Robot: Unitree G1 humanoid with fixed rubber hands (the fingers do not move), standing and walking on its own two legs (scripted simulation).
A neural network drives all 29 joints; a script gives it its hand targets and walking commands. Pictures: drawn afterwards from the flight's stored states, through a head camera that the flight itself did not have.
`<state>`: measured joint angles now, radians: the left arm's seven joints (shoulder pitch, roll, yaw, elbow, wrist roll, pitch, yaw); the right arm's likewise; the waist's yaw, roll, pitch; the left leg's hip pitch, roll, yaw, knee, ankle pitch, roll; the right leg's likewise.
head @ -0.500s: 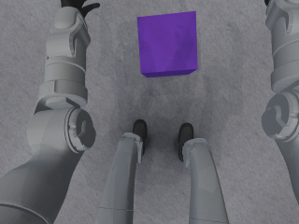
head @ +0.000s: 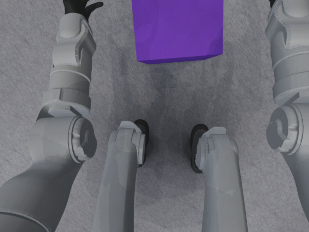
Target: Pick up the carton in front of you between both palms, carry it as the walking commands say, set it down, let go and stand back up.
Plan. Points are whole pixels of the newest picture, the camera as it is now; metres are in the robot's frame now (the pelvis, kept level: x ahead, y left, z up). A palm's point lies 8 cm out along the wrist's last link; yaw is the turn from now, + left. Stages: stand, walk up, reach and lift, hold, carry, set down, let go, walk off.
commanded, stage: reach and lift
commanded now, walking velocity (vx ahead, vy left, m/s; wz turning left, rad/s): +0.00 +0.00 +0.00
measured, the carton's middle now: (175, 25) +0.55 -0.01 -0.38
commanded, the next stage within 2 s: none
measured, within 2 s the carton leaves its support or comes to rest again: leaves its support in 1.32 s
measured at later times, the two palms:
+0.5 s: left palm (109, 27) +0.53 +0.18 -0.31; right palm (247, 17) +0.55 -0.19 -0.31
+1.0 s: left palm (119, 24) +0.54 +0.15 -0.31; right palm (236, 15) +0.56 -0.16 -0.31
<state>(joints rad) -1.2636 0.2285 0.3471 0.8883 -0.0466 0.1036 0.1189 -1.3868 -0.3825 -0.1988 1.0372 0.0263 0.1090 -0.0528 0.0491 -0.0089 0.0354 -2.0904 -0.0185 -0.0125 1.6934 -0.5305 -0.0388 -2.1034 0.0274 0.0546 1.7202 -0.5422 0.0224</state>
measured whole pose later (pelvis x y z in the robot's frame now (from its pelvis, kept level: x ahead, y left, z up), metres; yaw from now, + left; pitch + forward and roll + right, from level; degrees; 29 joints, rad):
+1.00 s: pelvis -0.04 +0.00 -0.13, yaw +0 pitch +34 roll +2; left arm -1.65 0.27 0.25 1.11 -0.11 0.12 0.15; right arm -1.75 -0.41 -0.05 1.24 0.12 0.13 -0.08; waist 0.03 0.02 0.52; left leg -2.20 -0.04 -0.03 2.20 -0.59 -0.06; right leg -2.21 0.04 0.05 2.23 -0.61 0.02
